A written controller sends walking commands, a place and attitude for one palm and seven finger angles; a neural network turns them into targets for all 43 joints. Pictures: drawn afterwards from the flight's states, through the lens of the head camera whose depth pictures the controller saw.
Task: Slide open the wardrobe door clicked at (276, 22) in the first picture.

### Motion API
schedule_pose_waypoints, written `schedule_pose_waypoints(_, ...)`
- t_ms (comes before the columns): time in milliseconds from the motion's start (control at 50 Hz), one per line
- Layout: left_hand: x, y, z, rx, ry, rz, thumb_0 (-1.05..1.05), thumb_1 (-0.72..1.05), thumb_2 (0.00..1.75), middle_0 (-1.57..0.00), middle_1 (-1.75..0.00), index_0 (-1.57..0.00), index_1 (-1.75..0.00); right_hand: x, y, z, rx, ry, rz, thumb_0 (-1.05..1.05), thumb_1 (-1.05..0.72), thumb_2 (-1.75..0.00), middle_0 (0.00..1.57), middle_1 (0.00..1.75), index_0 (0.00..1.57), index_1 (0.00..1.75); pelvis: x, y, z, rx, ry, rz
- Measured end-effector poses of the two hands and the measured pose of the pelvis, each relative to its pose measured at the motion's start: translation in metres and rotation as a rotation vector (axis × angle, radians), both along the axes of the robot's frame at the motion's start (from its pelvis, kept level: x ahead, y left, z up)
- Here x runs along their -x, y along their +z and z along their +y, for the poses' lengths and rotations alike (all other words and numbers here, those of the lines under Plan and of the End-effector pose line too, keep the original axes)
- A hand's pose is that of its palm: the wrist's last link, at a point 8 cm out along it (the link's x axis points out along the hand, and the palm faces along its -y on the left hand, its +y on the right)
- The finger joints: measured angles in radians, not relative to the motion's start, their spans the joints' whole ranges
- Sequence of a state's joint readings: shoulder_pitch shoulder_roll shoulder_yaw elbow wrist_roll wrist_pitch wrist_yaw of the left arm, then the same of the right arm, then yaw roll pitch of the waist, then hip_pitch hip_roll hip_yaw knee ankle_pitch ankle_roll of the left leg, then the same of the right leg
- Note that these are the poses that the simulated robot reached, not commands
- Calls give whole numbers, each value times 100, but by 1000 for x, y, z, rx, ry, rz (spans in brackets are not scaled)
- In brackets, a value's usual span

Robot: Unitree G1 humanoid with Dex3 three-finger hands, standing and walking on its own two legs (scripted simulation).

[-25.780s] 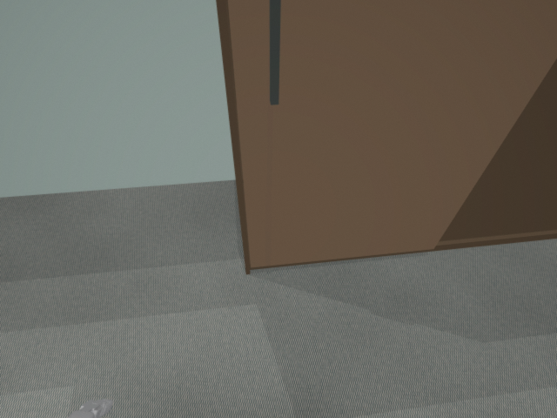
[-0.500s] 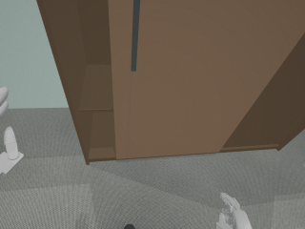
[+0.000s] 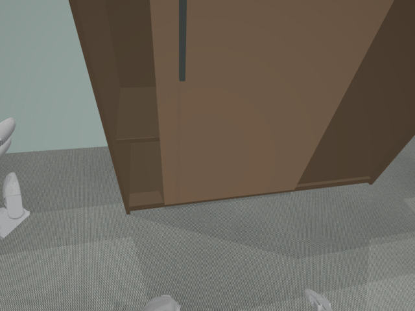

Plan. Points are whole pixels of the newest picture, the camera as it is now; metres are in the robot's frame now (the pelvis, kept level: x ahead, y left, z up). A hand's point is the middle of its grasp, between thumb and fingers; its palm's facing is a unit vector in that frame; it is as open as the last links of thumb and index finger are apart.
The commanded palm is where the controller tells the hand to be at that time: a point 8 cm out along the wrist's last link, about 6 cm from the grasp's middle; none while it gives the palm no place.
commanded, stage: stop stepping back and stand still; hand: left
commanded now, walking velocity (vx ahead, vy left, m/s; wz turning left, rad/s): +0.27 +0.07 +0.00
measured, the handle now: (181, 30) +0.80 +0.15 +0.22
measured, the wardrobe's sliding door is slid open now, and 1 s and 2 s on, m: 0.19 0.19 0.19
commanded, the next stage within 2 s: let the arm hang, fingers relaxed in 1.06 s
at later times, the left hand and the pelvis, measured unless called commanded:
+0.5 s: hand out of the picture +0.16 +0.31 +0.19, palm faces +0.53 -0.67 -0.51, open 7.4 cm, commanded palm +0.11 +0.33 +0.19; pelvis -0.01 +0.02 +0.00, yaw +5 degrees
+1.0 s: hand (29, 191) +0.23 +0.29 +0.17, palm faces +0.43 -0.75 -0.49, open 7.4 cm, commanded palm +0.16 +0.33 +0.19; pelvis +0.04 +0.02 +0.01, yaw +4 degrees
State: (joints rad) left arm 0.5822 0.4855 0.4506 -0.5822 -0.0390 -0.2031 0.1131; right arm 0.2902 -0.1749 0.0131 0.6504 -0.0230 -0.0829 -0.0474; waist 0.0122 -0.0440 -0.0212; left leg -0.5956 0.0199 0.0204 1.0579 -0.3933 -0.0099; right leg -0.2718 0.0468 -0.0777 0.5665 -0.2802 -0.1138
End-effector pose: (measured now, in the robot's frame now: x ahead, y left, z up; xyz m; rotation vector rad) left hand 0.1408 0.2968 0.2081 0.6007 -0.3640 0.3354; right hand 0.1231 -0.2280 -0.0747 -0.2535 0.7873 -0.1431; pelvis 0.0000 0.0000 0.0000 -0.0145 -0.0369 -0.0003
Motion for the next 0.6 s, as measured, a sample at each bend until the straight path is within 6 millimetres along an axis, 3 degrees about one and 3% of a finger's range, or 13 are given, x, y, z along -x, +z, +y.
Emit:
schedule_pose_waypoints(100, 15, -9, 33, 111, 152, -26, 0, 89, 90, -22, -30, -22, -30, 7, 2, 0, 26, -6, 23, 1, -90, -90, 20, 30, 20, 30, 10, 8, 9, -13, 21, 12)
schedule_pose_waypoints(160, 16, -21, 42, 183, 184, -15, 1, 89, 90, -21, -30, -21, -30, 3, 10, 5, 55, 8, -23, 1, -90, -90, 20, 30, 20, 30, 13, 10, 19, -26, 34, 9)
schedule_pose_waypoints(260, 15, -25, 43, 151, 105, -49, 1, 89, 90, -21, -30, -21, -30, -7, 13, 20, 60, 10, -120, 1, -90, -90, 20, 30, 20, 30, 24, -5, 33, -23, 52, -19)
schedule_pose_waypoints(420, 26, 4, 40, 6, 127, 16, 1, 89, 90, -22, -30, -21, -30, -7, 5, 53, -74, 72, -47, 1, -90, -90, 20, 30, 20, 30, 15, 9, 24, 10, 77, 12)
schedule_pose_waypoints(520, 26, -7, 37, 11, 217, 52, 1, 89, 90, -21, -30, -21, -30, -21, -22, 49, -92, 125, 13, 1, -90, -90, 20, 30, 20, 30, 7, -2, 16, 2, 90, 19)
schedule_pose_waypoints(600, 15, -23, 35, 117, 237, 69, 1, 89, 90, -21, -30, -21, -30, -34, -21, 38, -62, 122, 42, 1, -90, -90, 20, 30, 20, 30, -2, 2, 17, -17, 84, 10)
